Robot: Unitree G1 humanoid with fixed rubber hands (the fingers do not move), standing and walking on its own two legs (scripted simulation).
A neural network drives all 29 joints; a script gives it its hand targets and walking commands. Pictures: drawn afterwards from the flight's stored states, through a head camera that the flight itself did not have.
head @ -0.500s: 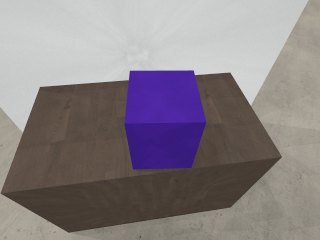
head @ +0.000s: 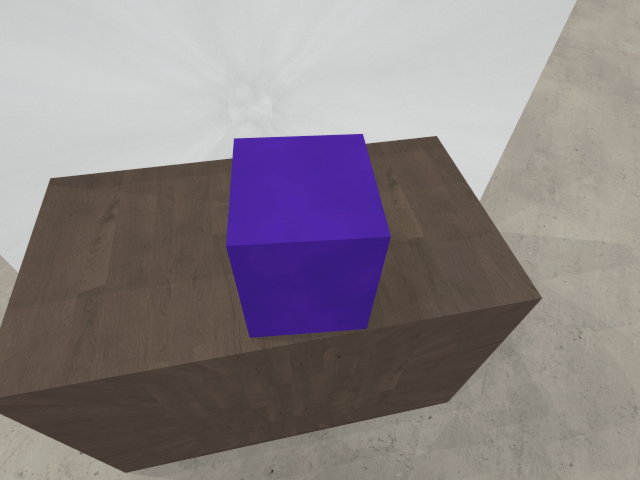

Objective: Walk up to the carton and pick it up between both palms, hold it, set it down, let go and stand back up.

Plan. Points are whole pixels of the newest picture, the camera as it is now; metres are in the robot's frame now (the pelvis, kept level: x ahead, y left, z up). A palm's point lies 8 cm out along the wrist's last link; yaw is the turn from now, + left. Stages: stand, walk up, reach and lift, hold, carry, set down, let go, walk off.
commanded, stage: walk up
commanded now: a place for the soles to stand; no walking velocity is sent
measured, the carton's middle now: (304, 239) +0.47 +0.04 -0.02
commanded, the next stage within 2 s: none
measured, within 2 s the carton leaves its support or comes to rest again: neither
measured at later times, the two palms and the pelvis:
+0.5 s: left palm out of the picture +0.05 +0.28 -0.13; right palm out of the picture +0.01 -0.28 -0.12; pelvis -0.05 +0.01 -0.01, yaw -3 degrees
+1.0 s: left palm out of the picture -0.07 +0.21 -0.13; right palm out of the picture -0.03 -0.28 -0.14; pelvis -0.06 -0.03 +0.00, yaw +3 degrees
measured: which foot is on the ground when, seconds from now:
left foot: down 0.00-0.70, up 0.72-0.98, down 1.00-1.00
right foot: down 0.00-0.44, up 0.46-0.68, down 0.70-1.00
